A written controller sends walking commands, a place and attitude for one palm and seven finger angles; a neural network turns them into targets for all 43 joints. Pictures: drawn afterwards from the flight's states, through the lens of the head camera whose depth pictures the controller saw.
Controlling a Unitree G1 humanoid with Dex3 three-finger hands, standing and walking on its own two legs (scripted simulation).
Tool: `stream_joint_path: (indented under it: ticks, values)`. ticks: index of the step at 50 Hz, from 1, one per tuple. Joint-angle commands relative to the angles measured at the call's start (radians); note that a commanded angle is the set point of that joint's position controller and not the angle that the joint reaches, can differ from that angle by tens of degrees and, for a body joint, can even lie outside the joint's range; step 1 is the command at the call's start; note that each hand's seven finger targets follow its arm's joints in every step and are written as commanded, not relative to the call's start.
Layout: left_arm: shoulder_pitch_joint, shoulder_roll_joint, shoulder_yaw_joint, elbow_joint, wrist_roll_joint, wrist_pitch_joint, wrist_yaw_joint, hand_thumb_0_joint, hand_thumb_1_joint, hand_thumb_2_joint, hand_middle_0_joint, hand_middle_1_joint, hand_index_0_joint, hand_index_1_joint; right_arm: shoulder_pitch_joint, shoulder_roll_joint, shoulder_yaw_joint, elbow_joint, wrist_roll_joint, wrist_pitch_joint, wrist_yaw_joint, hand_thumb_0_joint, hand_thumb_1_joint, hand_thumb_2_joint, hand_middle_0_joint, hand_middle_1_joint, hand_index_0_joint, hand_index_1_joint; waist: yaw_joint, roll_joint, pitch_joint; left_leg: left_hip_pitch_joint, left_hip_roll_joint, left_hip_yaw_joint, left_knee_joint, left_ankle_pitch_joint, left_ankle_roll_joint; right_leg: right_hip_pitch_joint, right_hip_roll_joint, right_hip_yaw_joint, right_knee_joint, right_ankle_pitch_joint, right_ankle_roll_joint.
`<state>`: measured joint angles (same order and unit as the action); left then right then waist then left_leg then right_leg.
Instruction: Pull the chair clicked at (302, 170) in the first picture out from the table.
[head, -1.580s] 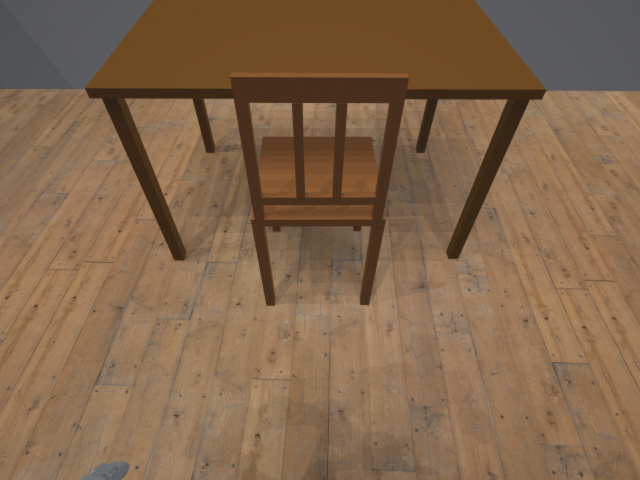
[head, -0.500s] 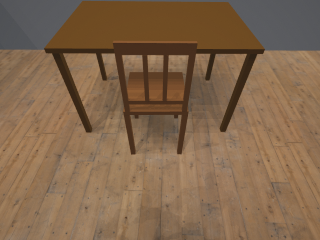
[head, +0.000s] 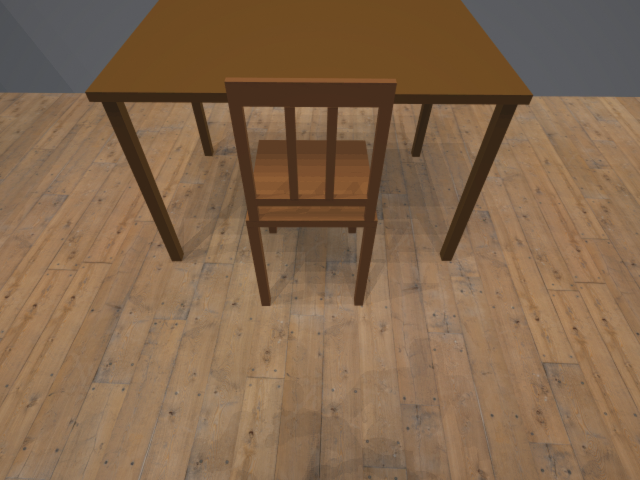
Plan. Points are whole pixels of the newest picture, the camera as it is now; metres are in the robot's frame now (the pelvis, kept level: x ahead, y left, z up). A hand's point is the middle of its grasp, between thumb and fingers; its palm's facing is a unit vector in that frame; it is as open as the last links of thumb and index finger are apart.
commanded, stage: take the last steps up to it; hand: left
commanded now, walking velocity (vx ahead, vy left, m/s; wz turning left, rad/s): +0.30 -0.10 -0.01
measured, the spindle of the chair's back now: (292, 155) +0.84 +0.12 -0.10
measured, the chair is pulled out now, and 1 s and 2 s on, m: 0.00 0.00 0.00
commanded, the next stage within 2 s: come to a stop and stand still in 1.02 s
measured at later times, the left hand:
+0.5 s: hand out of the picture +0.02 +0.15 -0.19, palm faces +0.11 -0.98 -0.17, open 7.3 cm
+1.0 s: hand (230, 345) +0.36 +0.19 -0.17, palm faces -0.01 -0.98 -0.19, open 7.3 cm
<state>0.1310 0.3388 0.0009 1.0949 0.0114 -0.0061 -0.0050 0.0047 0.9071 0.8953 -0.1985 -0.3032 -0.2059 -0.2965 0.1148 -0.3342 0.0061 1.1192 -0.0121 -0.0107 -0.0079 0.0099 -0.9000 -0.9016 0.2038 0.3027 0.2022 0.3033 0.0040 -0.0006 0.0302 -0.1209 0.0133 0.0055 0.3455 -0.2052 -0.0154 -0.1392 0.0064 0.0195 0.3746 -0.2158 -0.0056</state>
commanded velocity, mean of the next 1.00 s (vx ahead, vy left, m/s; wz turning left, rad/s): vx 0.28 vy -0.10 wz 0.00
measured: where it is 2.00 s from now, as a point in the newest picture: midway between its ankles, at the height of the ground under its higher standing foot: (344, 447)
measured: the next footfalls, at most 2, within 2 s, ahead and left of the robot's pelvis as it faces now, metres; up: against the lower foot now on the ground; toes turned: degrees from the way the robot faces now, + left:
left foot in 0.64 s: +0.28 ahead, +0.11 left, +0.00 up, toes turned +9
right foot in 1.08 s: +0.44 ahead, -0.14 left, +0.00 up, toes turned -8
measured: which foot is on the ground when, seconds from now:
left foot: down 0.00-0.38, up 0.40-0.62, down 0.64-1.00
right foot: down 0.00-0.64, up 0.66-1.00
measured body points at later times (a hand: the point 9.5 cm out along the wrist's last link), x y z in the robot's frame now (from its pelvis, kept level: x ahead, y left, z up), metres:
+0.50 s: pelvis +0.11 -0.01 -0.02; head +0.13 +0.00 +0.43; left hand +0.01 +0.20 -0.18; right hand +0.10 -0.23 -0.18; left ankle +0.07 +0.10 -0.68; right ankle -0.01 -0.11 -0.75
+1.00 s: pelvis +0.28 +0.00 -0.01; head +0.29 +0.00 +0.44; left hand +0.36 +0.24 -0.15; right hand +0.25 -0.22 -0.16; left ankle +0.25 +0.11 -0.75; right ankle +0.37 -0.14 -0.71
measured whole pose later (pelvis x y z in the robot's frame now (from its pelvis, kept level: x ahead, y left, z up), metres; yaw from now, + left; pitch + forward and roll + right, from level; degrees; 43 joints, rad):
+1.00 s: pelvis +0.28 +0.00 -0.01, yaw -1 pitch +0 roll +1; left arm 0.18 0.19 0.07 1.01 0.03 0.00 -0.02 0.00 0.93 0.90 -0.19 -0.30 -0.20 -0.30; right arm 0.35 -0.13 -0.04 1.09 -0.04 -0.05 -0.02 0.01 -0.92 -0.90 0.20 0.30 0.20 0.30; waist -0.03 -0.03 0.02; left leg -0.12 0.03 0.17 0.40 -0.27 0.02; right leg -0.50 -0.11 -0.07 0.73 -0.22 0.01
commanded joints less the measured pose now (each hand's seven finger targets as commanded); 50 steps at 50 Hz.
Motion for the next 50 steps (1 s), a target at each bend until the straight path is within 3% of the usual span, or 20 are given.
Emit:
stream_joint_path:
  ticks: [1, 4, 7, 13, 16, 17, 18, 19, 20, 21, 26, 28, 30, 31, 32, 33, 36, 39, 46, 50]
  values:
    - [0.037, 0.075, 0.016, -0.026, -0.002, -0.006, 0.020, 0.000, 0.900, 0.900, -0.200, -0.300, -0.200, -0.300, 0.018, -0.070, -0.009, -0.031, -0.004, -0.008, -0.006, 0.000, -0.900, -0.900, 0.200, 0.300, 0.200, 0.300, -0.005, -0.024, -0.089, 0.033, 0.101, -0.065, -0.016, 0.053, 0.018, 0.005, -0.114, 0.086, -0.050, 0.049, -0.004]
    - [0.079, 0.079, 0.021, -0.020, 0.006, 0.010, 0.008, 0.000, 0.900, 0.900, -0.200, -0.300, -0.200, -0.300, 0.049, -0.073, -0.016, -0.025, -0.014, 0.005, 0.000, 0.000, -0.900, -0.900, 0.200, 0.300, 0.200, 0.300, -0.001, -0.023, 0.044, -0.072, 0.080, -0.065, -0.003, -0.238, 0.027, -0.092, -0.097, 0.114, -0.068, -0.277, -0.017]
    - [0.118, 0.068, 0.030, -0.029, 0.008, 0.007, -0.001, 0.000, 0.900, 0.900, -0.200, -0.300, -0.200, -0.300, 0.083, -0.069, -0.026, -0.036, -0.015, -0.001, 0.000, 0.000, -0.900, -0.900, 0.200, 0.300, 0.200, 0.300, -0.001, -0.012, 0.088, -0.117, 0.090, -0.088, 0.014, -0.315, 0.048, -0.132, -0.082, 0.116, -0.029, -0.331, -0.035]
    - [0.182, -0.016, 0.041, -0.038, 0.008, -0.019, -0.004, 0.000, 0.900, 0.900, -0.200, -0.300, -0.200, -0.300, 0.211, -0.064, -0.051, -0.020, -0.010, -0.029, -0.019, 0.000, -0.900, -0.900, 0.200, 0.300, 0.200, 0.300, -0.016, 0.139, 0.067, -0.016, 0.215, -0.215, 0.037, -0.046, 0.133, -0.205, -0.018, -0.017, 0.246, -0.082, -0.029]
    - [0.244, -0.046, 0.050, -0.028, 0.007, -0.032, -0.003, 0.000, 0.900, 0.900, -0.200, -0.300, -0.200, -0.300, 0.230, -0.033, -0.058, -0.017, -0.009, -0.034, -0.028, 0.000, -0.900, -0.900, 0.200, 0.300, 0.200, 0.300, 0.012, 0.108, 0.051, -0.064, 0.211, -0.163, 0.173, 0.172, 0.135, -0.100, -0.029, -0.044, 0.192, -0.039, -0.040]
    - [0.336, -0.034, 0.061, 0.005, 0.011, -0.039, 0.003, 0.000, 0.900, 0.900, -0.200, -0.300, -0.200, -0.300, 0.192, -0.003, -0.056, -0.035, -0.005, -0.039, -0.029, 0.000, -0.900, -0.900, 0.200, 0.300, 0.200, 0.300, 0.056, -0.005, 0.021, -0.216, 0.138, -0.047, 0.356, 0.201, 0.090, 0.085, -0.087, 0.054, 0.114, 0.089, -0.073]
    - [0.480, 0.031, 0.080, 0.053, 0.015, -0.049, 0.017, 0.000, 0.900, 0.900, -0.200, -0.300, -0.200, -0.300, 0.118, 0.063, -0.043, -0.083, 0.001, -0.049, -0.022, 0.000, -0.900, -0.900, 0.200, 0.300, 0.200, 0.300, 0.101, -0.242, 0.006, -0.463, 0.025, 0.102, 0.626, -0.015, 0.037, 0.287, -0.250, 0.298, -0.005, 0.338, -0.143]
    - [0.583, 0.039, 0.078, 0.089, 0.012, -0.055, 0.028, 0.000, 0.900, 0.900, -0.200, -0.300, -0.200, -0.300, 0.003, 0.066, -0.046, -0.129, -0.003, -0.050, -0.018, 0.000, -0.900, -0.900, 0.200, 0.300, 0.200, 0.300, 0.140, -0.254, 0.052, -0.624, 0.014, 0.069, 0.804, -0.385, 0.028, 0.334, -0.361, 0.417, -0.027, 0.621, -0.217]
    - [0.589, -0.004, 0.069, 0.094, 0.020, -0.058, 0.039, 0.000, 0.900, 0.900, -0.200, -0.300, -0.200, -0.300, -0.031, 0.076, -0.051, -0.137, -0.008, -0.053, -0.015, 0.000, -0.900, -0.900, 0.200, 0.300, 0.200, 0.300, 0.136, -0.151, 0.078, -0.710, 0.051, 0.027, 0.878, -0.383, 0.033, 0.363, -0.357, 0.384, -0.001, 0.679, -0.251]
    - [0.574, -0.019, 0.066, 0.085, 0.020, -0.057, 0.047, 0.000, 0.900, 0.900, -0.200, -0.300, -0.200, -0.300, -0.046, 0.084, -0.056, -0.145, -0.006, -0.053, -0.010, 0.000, -0.900, -0.900, 0.200, 0.300, 0.200, 0.300, 0.122, -0.060, 0.082, -0.743, 0.081, 0.027, 0.893, -0.366, 0.034, 0.367, -0.354, 0.354, 0.010, 0.596, -0.253]
    - [0.372, -0.069, 0.050, 0.043, 0.030, -0.059, 0.047, 0.000, 0.900, 0.900, -0.200, -0.300, -0.200, -0.300, -0.017, 0.161, -0.058, -0.150, -0.002, -0.029, 0.021, 0.000, -0.900, -0.900, 0.200, 0.300, 0.200, 0.300, -0.004, -0.119, 0.148, -0.413, 0.091, 0.094, 0.542, -0.178, 0.030, -0.058, -0.244, 0.144, -0.130, 0.257, -0.167]
    - [0.340, -0.055, 0.056, 0.048, 0.018, -0.062, 0.040, 0.000, 0.900, 0.900, -0.200, -0.300, -0.200, -0.300, 0.078, 0.156, -0.060, -0.119, 0.000, -0.036, 0.019, 0.000, -0.900, -0.900, 0.200, 0.300, 0.200, 0.300, -0.051, -0.132, 0.112, -0.182, 0.023, 0.169, 0.421, -0.053, 0.045, -0.130, -0.187, 0.056, -0.079, 0.357, -0.133]
    - [0.337, -0.054, 0.063, 0.059, 0.008, -0.063, 0.035, 0.000, 0.900, 0.900, -0.200, -0.300, -0.200, -0.300, 0.318, 0.111, -0.075, -0.042, -0.008, -0.047, 0.000, 0.000, -0.900, -0.900, 0.200, 0.300, 0.200, 0.300, -0.143, -0.085, -0.026, 0.090, -0.011, 0.182, 0.256, 0.058, 0.066, -0.099, -0.129, -0.019, 0.232, 0.534, -0.092]
    - [0.377, -0.088, 0.063, 0.052, 0.003, -0.061, 0.027, 0.000, 0.900, 0.900, -0.200, -0.300, -0.200, -0.300, 0.448, 0.027, -0.097, -0.006, -0.020, -0.051, -0.014, 0.000, -0.900, -0.900, 0.200, 0.300, 0.200, 0.300, -0.178, 0.050, -0.137, 0.278, 0.146, -0.043, 0.201, 0.007, 0.124, -0.223, -0.075, -0.047, 0.498, 0.344, -0.053]
    - [0.404, -0.144, 0.058, 0.016, -0.011, -0.056, 0.015, 0.000, 0.900, 0.900, -0.200, -0.300, -0.200, -0.300, 0.519, -0.085, -0.116, 0.001, -0.025, -0.054, -0.021, 0.000, -0.900, -0.900, 0.200, 0.300, 0.200, 0.300, -0.158, 0.293, -0.203, 0.325, 0.456, -0.489, -0.020, -0.018, 0.249, -0.394, 0.047, -0.085, 0.851, -0.270, -0.020]
    - [0.353, -0.123, 0.058, -0.007, 0.004, -0.050, 0.017, 0.000, 0.900, 0.900, -0.200, -0.300, -0.200, -0.300, 0.454, -0.096, -0.112, -0.012, -0.008, -0.048, -0.031, 0.000, -0.900, -0.900, 0.200, 0.300, 0.200, 0.300, -0.133, 0.175, -0.157, 0.214, 0.510, -0.603, -0.118, -0.139, 0.289, -0.434, 0.004, 0.010, 0.975, -0.313, -0.041]
    - [0.307, -0.152, 0.061, 0.002, 0.024, -0.028, -0.004, 0.000, 0.900, 0.900, -0.200, -0.300, -0.200, -0.300, 0.222, 0.064, -0.068, -0.068, -0.012, -0.065, -0.036, 0.000, -0.900, -0.900, 0.200, 0.300, 0.200, 0.300, -0.024, 0.076, 0.089, -0.143, 0.379, -0.310, -0.161, -0.179, 0.213, -0.444, -0.118, 0.004, 0.953, -0.136, -0.021]
    - [0.356, -0.194, 0.052, 0.002, 0.025, 0.000, -0.011, 0.000, 0.900, 0.900, -0.200, -0.300, -0.200, -0.300, 0.185, 0.076, -0.061, -0.078, -0.012, -0.074, -0.028, 0.000, -0.900, -0.900, 0.200, 0.300, 0.200, 0.300, 0.025, 0.111, 0.052, -0.227, 0.284, -0.068, -0.155, -0.054, 0.170, -0.348, -0.133, -0.038, 0.765, -0.072, 0.004]
    - [0.117, -0.155, 0.062, -0.105, 0.018, -0.004, -0.018, 0.000, 0.900, 0.900, -0.200, -0.300, -0.200, -0.300, 0.266, 0.053, -0.081, -0.062, -0.017, -0.062, -0.017, 0.000, -0.900, -0.900, 0.200, 0.300, 0.200, 0.300, -0.034, 0.086, 0.089, -0.138, 0.275, -0.048, -0.182, -0.045, 0.194, -0.358, -0.124, -0.086, 0.391, 0.001, 0.018]
    - [0.061, -0.143, 0.067, -0.127, 0.018, -0.011, -0.021, 0.000, 0.900, 0.900, -0.200, -0.300, -0.200, -0.300, 0.272, 0.031, -0.089, -0.056, -0.025, -0.052, -0.019, 0.000, -0.900, -0.900, 0.200, 0.300, 0.200, 0.300, -0.037, 0.107, 0.072, -0.089, 0.283, -0.028, -0.104, -0.002, 0.176, -0.277, -0.093, -0.115, 0.255, -0.008, 0.010]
